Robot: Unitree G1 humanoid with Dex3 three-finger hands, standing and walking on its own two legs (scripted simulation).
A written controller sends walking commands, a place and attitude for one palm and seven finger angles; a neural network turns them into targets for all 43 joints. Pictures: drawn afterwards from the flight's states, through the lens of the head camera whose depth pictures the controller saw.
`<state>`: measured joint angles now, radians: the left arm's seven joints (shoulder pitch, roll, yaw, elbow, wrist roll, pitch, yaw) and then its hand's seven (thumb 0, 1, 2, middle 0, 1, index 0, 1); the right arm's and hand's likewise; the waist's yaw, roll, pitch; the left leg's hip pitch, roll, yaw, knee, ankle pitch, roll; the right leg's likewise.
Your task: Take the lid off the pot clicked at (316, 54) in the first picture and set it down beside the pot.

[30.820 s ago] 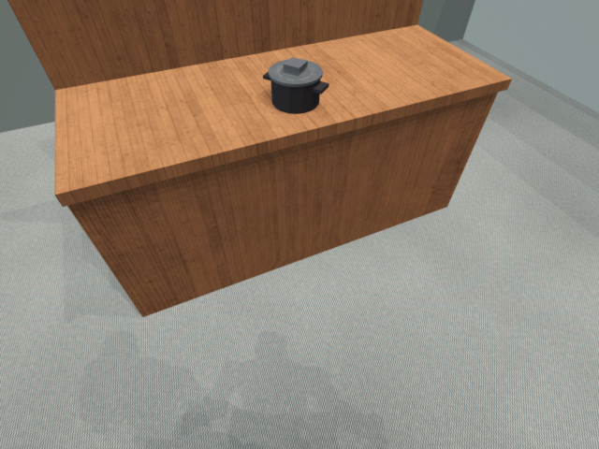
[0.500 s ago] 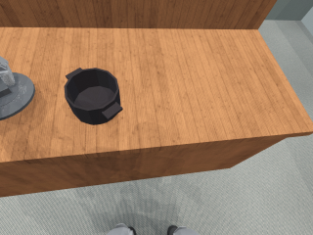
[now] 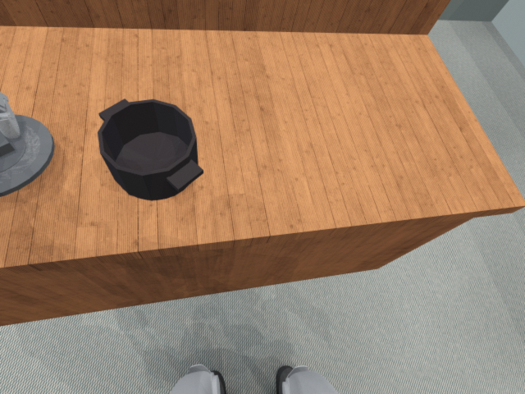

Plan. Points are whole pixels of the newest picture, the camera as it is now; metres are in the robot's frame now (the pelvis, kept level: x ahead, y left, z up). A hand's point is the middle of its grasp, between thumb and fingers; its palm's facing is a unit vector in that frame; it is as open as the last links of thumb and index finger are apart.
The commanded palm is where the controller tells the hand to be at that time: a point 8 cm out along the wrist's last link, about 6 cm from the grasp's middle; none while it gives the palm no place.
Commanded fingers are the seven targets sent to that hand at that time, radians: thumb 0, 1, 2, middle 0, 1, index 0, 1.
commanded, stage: lower the lid onto the table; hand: left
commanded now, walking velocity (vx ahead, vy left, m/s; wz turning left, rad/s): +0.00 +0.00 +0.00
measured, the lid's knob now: out of the picture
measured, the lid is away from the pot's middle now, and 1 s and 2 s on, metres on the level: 0.22 0.24 0.24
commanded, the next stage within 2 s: open the fingers wide in 0.66 s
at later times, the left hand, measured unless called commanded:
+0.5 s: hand out of the picture +0.45 +0.37 +0.01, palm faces -0.47 -0.14 -0.87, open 7.9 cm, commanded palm +0.52 +0.36 +0.06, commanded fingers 0.00 0.58 0.98 -0.71 -1.06 -0.76 -1.09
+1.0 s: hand out of the picture +0.44 +0.37 -0.01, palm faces -0.44 -0.15 -0.88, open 7.8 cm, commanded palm +0.48 +0.35 +0.04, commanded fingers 0.00 0.40 0.83 -0.58 -1.02 -0.61 -1.04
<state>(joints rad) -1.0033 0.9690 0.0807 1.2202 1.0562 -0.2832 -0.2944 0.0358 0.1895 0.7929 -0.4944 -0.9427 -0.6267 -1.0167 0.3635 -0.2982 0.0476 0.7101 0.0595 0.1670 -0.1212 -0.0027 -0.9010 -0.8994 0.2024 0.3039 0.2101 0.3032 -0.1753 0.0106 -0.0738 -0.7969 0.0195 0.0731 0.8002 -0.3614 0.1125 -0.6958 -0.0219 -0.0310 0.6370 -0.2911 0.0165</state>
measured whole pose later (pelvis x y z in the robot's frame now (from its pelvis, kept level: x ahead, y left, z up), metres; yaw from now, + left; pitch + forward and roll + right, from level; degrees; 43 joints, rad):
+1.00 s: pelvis -0.02 +0.01 -0.02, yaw +0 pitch +22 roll -8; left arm -0.96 0.88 0.07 1.19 1.08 -0.20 -0.20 0.02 0.22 0.77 -0.47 -0.95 -0.62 -1.03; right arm 0.35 -0.27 0.04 0.68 0.06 0.22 -0.08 0.00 -0.90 -0.90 0.20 0.30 0.21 0.30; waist -0.17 0.03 -0.10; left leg -0.94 0.02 0.05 0.94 -0.39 0.13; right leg -0.82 0.00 -0.02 0.76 -0.33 -0.01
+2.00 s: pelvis -0.02 +0.00 -0.02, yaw +1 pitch +22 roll -7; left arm -0.95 0.91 0.07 1.18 1.06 -0.25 -0.23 0.00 0.06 0.50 -0.31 -0.95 -0.32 -0.95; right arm 0.33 -0.28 0.05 0.68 0.07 0.20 -0.09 0.00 -0.90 -0.90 0.20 0.30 0.21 0.30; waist -0.16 0.02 -0.09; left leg -0.94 0.02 0.04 0.94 -0.38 0.12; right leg -0.83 0.01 -0.01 0.78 -0.33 0.00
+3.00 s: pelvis +0.00 +0.00 +0.01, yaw +2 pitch +16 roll -5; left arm -0.98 0.90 0.04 1.13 1.01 -0.23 -0.34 0.00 0.06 0.50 -0.31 -0.95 -0.31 -0.95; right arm 0.36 -0.29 0.02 0.71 0.09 0.16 -0.09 0.00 -0.90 -0.90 0.20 0.30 0.21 0.30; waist -0.11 0.03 -0.08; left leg -0.67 -0.01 0.05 0.72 -0.33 0.10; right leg -0.57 -0.02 0.00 0.57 -0.28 0.01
